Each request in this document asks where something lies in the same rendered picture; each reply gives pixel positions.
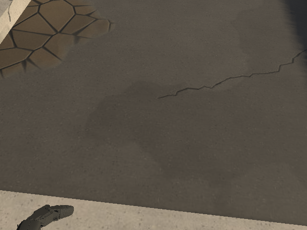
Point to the left robot hand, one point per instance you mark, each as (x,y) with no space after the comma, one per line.
(45,215)

